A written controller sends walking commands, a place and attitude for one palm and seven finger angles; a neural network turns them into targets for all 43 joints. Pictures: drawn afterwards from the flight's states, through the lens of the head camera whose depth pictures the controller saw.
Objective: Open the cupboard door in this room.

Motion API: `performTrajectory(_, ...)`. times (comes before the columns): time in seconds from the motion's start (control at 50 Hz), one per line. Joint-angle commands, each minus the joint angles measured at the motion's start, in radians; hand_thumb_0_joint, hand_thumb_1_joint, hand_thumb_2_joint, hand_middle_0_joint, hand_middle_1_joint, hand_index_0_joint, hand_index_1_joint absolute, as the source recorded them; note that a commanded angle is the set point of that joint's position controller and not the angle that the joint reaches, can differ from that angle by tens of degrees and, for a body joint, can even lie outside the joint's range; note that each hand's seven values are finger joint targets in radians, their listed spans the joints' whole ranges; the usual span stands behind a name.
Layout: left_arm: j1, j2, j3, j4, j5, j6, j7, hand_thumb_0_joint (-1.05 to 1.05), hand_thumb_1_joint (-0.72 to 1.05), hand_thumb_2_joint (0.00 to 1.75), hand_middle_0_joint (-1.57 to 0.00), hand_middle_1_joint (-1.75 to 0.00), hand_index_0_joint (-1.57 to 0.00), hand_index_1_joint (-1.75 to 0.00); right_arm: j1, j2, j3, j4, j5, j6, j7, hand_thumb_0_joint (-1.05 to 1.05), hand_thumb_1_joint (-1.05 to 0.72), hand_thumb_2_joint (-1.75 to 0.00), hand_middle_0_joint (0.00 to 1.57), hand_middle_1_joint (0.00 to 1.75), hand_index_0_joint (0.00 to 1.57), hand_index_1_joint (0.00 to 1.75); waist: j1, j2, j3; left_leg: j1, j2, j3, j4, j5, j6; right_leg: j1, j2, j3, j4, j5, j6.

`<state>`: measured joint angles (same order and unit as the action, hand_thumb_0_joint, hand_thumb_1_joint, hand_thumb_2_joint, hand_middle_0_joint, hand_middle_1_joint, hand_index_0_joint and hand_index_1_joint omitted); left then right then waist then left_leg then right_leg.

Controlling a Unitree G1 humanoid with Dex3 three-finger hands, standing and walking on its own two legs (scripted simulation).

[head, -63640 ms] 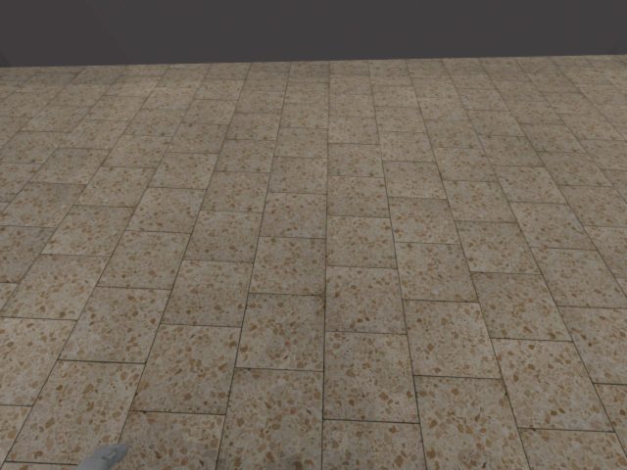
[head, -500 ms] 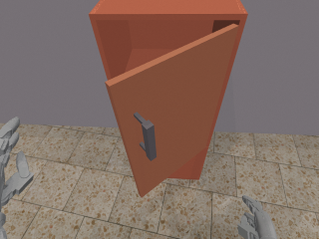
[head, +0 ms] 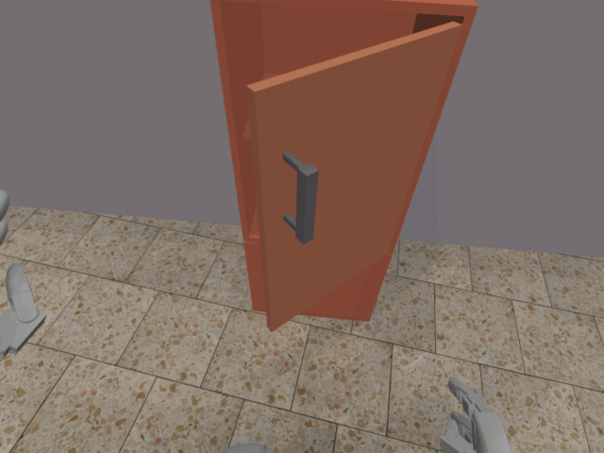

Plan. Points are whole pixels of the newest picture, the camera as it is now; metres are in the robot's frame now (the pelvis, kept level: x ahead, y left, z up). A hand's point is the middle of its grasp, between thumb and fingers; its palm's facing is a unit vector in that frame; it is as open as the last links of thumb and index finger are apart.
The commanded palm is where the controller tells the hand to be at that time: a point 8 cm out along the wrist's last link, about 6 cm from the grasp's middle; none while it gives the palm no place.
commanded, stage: step back with the hand held close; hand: left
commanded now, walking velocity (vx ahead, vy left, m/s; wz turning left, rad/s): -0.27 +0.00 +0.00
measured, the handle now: (297, 199) +0.44 +0.05 +0.10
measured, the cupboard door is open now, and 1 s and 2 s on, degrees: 43 43 43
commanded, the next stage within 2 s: stop stepping back and stand still in 0.32 s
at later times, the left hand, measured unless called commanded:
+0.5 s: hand out of the picture +0.08 +0.24 +0.17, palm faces +0.39 -0.80 -0.46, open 7.4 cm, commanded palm +0.02 +0.28 +0.20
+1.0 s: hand out of the picture +0.00 +0.23 +0.19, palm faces +0.38 -0.76 -0.53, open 7.4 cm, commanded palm -0.04 +0.26 +0.20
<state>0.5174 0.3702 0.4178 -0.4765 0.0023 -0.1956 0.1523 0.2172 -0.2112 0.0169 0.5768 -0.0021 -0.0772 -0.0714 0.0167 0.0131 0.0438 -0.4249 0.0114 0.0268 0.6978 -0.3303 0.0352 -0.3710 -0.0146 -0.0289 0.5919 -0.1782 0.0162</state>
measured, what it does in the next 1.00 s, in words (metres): walks backwards: right foot, then left foot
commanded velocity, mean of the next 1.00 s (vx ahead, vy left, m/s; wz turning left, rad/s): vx -0.02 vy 0.02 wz -0.01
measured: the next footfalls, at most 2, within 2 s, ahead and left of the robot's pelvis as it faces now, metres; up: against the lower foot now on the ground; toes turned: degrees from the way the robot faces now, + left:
right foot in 0.42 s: -0.21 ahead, -0.12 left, +0.00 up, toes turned +0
left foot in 0.60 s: -0.06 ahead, +0.07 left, +0.00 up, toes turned -1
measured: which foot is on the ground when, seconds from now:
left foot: down 0.00-0.40, up 0.42-0.58, down 0.60-0.92, up 0.94-1.00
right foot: down 0.00-0.12, up 0.14-0.40, down 0.42-0.60, up 0.62-0.90, down 0.92-1.00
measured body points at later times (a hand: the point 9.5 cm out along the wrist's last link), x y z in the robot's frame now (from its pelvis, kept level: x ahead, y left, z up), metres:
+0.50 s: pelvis -0.13 -0.01 +0.01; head -0.10 +0.00 +0.45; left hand +0.06 +0.28 +0.20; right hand +0.04 -0.23 -0.09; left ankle -0.02 +0.09 -0.68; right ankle -0.25 -0.11 -0.72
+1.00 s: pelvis -0.20 -0.03 +0.02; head -0.20 -0.04 +0.47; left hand -0.03 +0.26 +0.21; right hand -0.08 -0.27 -0.09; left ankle -0.15 +0.08 -0.68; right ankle -0.23 -0.08 -0.72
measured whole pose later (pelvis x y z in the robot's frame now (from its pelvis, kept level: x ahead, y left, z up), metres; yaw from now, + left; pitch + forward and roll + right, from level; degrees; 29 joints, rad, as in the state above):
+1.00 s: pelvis -0.20 -0.03 +0.02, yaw -3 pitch +0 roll +2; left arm 0.59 0.43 0.41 -0.46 -0.02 -0.19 0.14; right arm 0.27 -0.21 0.00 0.70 -0.02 -0.10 -0.07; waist 0.02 0.00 -0.03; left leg -0.49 -0.03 0.03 0.86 -0.33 0.00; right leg -0.18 0.04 -0.08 0.48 -0.29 -0.10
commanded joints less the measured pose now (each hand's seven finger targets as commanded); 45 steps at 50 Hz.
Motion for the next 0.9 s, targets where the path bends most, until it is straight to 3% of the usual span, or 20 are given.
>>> performTrajectory(0.0, -0.133, 0.218, 0.089, -0.238, -0.016, -0.066, 0.035, 0.0, 0.9, 0.9, -0.2, -0.3, -0.2, -0.3, -0.049, -0.122, -0.057, -0.111, -0.003, -0.06, -0.011, 0.0, -0.9, -0.9, 0.2, 0.3, 0.2, 0.3, -0.043, -0.169, -0.062, 0.154, -0.029, -0.006, 0.091, -0.128, -0.036, -0.235, -0.193, 0.224, -0.362, -0.46, -0.1)
performTrajectory(0.06, -0.117, 0.247, 0.12, -0.275, -0.022, -0.074, 0.046, 0.0, 0.9, 0.9, -0.2, -0.3, -0.2, -0.3, -0.064, -0.135, -0.052, -0.114, -0.006, -0.056, -0.024, 0.0, -0.9, -0.9, 0.2, 0.3, 0.2, 0.3, -0.047, -0.001, -0.069, 0.112, 0.031, -0.109, -0.129, -0.195, -0.008, -0.194, -0.103, 0.106, -0.216, -0.419, -0.052)
performTrajectory(0.1, -0.077, 0.24, 0.159, -0.323, -0.021, -0.085, 0.045, 0.0, 0.9, 0.9, -0.2, -0.3, -0.2, -0.3, -0.099, -0.163, -0.056, -0.147, -0.009, -0.068, -0.028, 0.0, -0.9, -0.9, 0.2, 0.3, 0.2, 0.3, -0.023, 0.365, -0.082, -0.282, 0.247, -0.404, -0.531, -0.525, 0.081, 0.138, 0.075, -0.004, 0.278, -0.3, 0.008)
performTrajectory(0.12, -0.088, 0.258, 0.183, -0.336, -0.013, -0.082, 0.048, 0.0, 0.9, 0.9, -0.2, -0.3, -0.2, -0.3, -0.099, -0.129, -0.061, -0.153, -0.016, -0.08, -0.026, 0.0, -0.9, -0.9, 0.2, 0.3, 0.2, 0.3, -0.016, 0.4, -0.104, -0.385, 0.327, -0.488, -0.639, -0.515, 0.13, 0.233, 0.12, 0.013, 0.587, -0.3, 0.008)
performTrajectory(0.18, -0.047, 0.276, 0.205, -0.335, -0.035, -0.093, 0.045, 0.0, 0.9, 0.9, -0.2, -0.3, -0.2, -0.3, -0.102, -0.121, -0.09, -0.114, -0.005, -0.119, -0.006, 0.0, -0.9, -0.9, 0.2, 0.3, 0.2, 0.3, -0.003, 0.184, -0.178, -0.088, 0.269, -0.323, -0.494, -0.207, 0.098, 0.069, 0.106, 0.061, 0.65, -0.331, -0.001)
performTrajectory(0.22, 0.073, 0.235, 0.182, -0.262, -0.059, -0.068, 0.046, 0.0, 0.9, 0.9, -0.2, -0.3, -0.2, -0.3, -0.11, -0.117, -0.09, -0.105, 0.01, -0.125, 0.014, 0.0, -0.9, -0.9, 0.2, 0.3, 0.2, 0.3, 0.007, 0.205, -0.191, -0.051, 0.231, -0.204, -0.499, -0.215, 0.057, 0.104, 0.119, -0.01, 0.553, -0.351, -0.011)
performTrajectory(0.3, 0.015, 0.203, 0.125, -0.243, -0.087, -0.054, 0.034, 0.0, 0.9, 0.9, -0.2, -0.3, -0.2, -0.3, -0.105, -0.113, -0.065, -0.057, -0.005, -0.129, 0.02, 0.0, -0.9, -0.9, 0.2, 0.3, 0.2, 0.3, -0.021, 0.228, -0.138, -0.042, 0.221, -0.196, -0.564, -0.19, 0.013, 0.2, 0.127, -0.038, 0.143, -0.435, -0.035)
performTrajectory(0.34, -0.042, 0.235, 0.132, -0.252, -0.084, -0.06, 0.024, 0.0, 0.9, 0.9, -0.2, -0.3, -0.2, -0.3, -0.116, -0.115, -0.068, -0.049, -0.006, -0.124, 0.021, 0.0, -0.9, -0.9, 0.2, 0.3, 0.2, 0.3, -0.01, 0.138, -0.105, -0.008, 0.148, -0.1, -0.413, -0.124, -0.046, 0.182, 0.062, 0.029, -0.221, -0.383, -0.074)
performTrajectory(0.36, -0.085, 0.25, 0.125, -0.266, -0.079, -0.079, 0.019, 0.0, 0.9, 0.9, -0.2, -0.3, -0.2, -0.3, -0.105, -0.092, -0.067, -0.038, 0.002, -0.121, 0.027, 0.0, -0.9, -0.9, 0.2, 0.3, 0.2, 0.3, -0.015, -0.064, -0.112, 0.081, 0.073, -0.044, -0.131, -0.038, -0.082, 0.055, -0.114, 0.26, -0.418, -0.36, -0.123)
performTrajectory(0.38, -0.12, 0.325, 0.153, -0.281, -0.057, -0.091, 0.023, 0.0, 0.9, 0.9, -0.2, -0.3, -0.2, -0.3, -0.137, -0.107, -0.069, -0.031, 0.006, -0.113, 0.02, 0.0, -0.9, -0.9, 0.2, 0.3, 0.2, 0.3, 0.005, -0.247, -0.063, 0.048, -0.029, -0.025, 0.225, -0.067, -0.103, -0.125, -0.332, 0.538, -0.512, -0.22, -0.18)
performTrajectory(0.42, -0.115, 0.391, 0.225, -0.25, -0.031, -0.107, 0.039, 0.0, 0.9, 0.9, -0.2, -0.3, -0.2, -0.3, -0.134, -0.093, -0.036, -0.047, -0.02, -0.128, 0.028, 0.0, -0.9, -0.9, 0.2, 0.3, 0.2, 0.3, 0.007, -0.22, -0.124, -0.16, -0.024, -0.023, 0.418, -0.142, -0.102, 0.1, -0.339, 0.358, -0.308, 0.524, -0.196)
performTrajectory(0.44, -0.164, 0.311, 0.138, -0.268, -0.03, -0.097, 0.02, 0.0, 0.9, 0.9, -0.2, -0.3, -0.2, -0.3, -0.121, -0.1, -0.047, -0.051, 0.009, -0.12, 0.022, 0.0, -0.9, -0.9, 0.2, 0.3, 0.2, 0.3, 0.001, -0.251, -0.234, -0.151, -0.047, -0.017, 0.369, -0.103, -0.085, 0.273, -0.25, 0.257, -0.168, 0.802, -0.138)
performTrajectory(0.46, -0.084, 0.299, 0.158, -0.259, -0.036, -0.067, 0.019, 0.0, 0.9, 0.9, -0.2, -0.3, -0.2, -0.3, -0.12, -0.095, -0.051, -0.085, 0.02, -0.11, 0.004, 0.0, -0.9, -0.9, 0.2, 0.3, 0.2, 0.3, -0.013, -0.269, -0.215, -0.119, -0.037, 0.006, 0.275, -0.063, -0.071, 0.326, -0.206, 0.164, -0.095, 0.882, -0.114)
performTrajectory(0.52, -0.033, 0.252, 0.151, -0.247, -0.052, -0.048, 0.014, 0.0, 0.9, 0.9, -0.2, -0.3, -0.2, -0.3, -0.126, -0.083, -0.018, -0.076, 0.017, -0.111, -0.021, 0.0, -0.9, -0.9, 0.2, 0.3, 0.2, 0.3, -0.036, -0.034, -0.199, 0.164, -0.088, 0.09, -0.128, 0.205, -0.03, 0.244, -0.106, 0.051, -0.029, 0.69, -0.07)
performTrajectory(0.58, -0.042, 0.24, 0.128, -0.294, -0.056, -0.054, 0.015, 0.0, 0.9, 0.9, -0.2, -0.3, -0.2, -0.3, -0.047, -0.134, -0.05, -0.084, 0.009, -0.131, -0.004, 0.0, -0.9, -0.9, 0.2, 0.3, 0.2, 0.3, -0.034, 0.202, -0.239, 0.425, 0.24, -0.28, -0.308, 0.739, 0.086, 0.013, 0.032, 0.036, 0.245, -0.32, 0.003)
performTrajectory(0.6, -0.078, 0.237, 0.126, -0.263, -0.05, -0.061, 0.013, 0.0, 0.9, 0.9, -0.2, -0.3, -0.2, -0.3, -0.043, -0.133, -0.054, -0.08, 0.008, -0.137, 0.005, 0.0, -0.9, -0.9, 0.2, 0.3, 0.2, 0.3, -0.027, 0.131, -0.176, 0.333, 0.273, -0.316, -0.382, 0.538, 0.102, 0.015, 0.036, 0.077, 0.276, -0.438, -0.002)
performTrajectory(0.66, -0.036, 0.261, 0.159, -0.244, -0.049, -0.066, 0.02, 0.0, 0.9, 0.9, -0.2, -0.3, -0.2, -0.3, -0.068, -0.107, -0.045, -0.072, -0.021, -0.151, -0.001, 0.0, -0.9, -0.9, 0.2, 0.3, 0.2, 0.3, -0.033, 0.196, -0.108, 0.212, 0.257, -0.369, -0.498, 0.262, 0.055, 0.027, 0.019, 0.059, 0.252, -0.314, 0.0)
performTrajectory(0.8, 0.111, 0.222, 0.128, -0.264, -0.035, -0.05, 0.025, 0.0, 0.9, 0.9, -0.2, -0.3, -0.2, -0.3, -0.081, -0.119, -0.056, -0.107, -0.015, -0.119, 0.0, 0.0, -0.9, -0.9, 0.2, 0.3, 0.2, 0.3, -0.019, 0.236, -0.09, -0.089, 0.157, -0.146, -0.632, -0.345, 0.006, 0.336, 0.088, -0.109, 0.055, -0.295, -0.025)
performTrajectory(0.86, 0.07, 0.232, 0.127, -0.191, -0.028, -0.037, 0.027, 0.0, 0.9, 0.9, -0.2, -0.3, -0.2, -0.3, -0.081, -0.115, -0.062, -0.098, -0.015, -0.094, -0.015, 0.0, -0.9, -0.9, 0.2, 0.3, 0.2, 0.3, -0.02, 0.096, -0.066, -0.125, 0.096, -0.094, -0.445, -0.333, -0.012, 0.388, 0.049, -0.071, -0.181, -0.309, -0.059)
performTrajectory(0.88, 0.056, 0.247, 0.133, -0.165, -0.026, -0.031, 0.023, 0.0, 0.9, 0.9, -0.2, -0.3, -0.2, -0.3, -0.075, -0.108, -0.066, -0.091, -0.013, -0.082, -0.016, 0.0, -0.9, -0.9, 0.2, 0.3, 0.2, 0.3, -0.024, -0.028, -0.064, -0.113, 0.039, -0.04, -0.222, -0.246, -0.023, 0.318, -0.053, 0.081, -0.289, -0.352, -0.11)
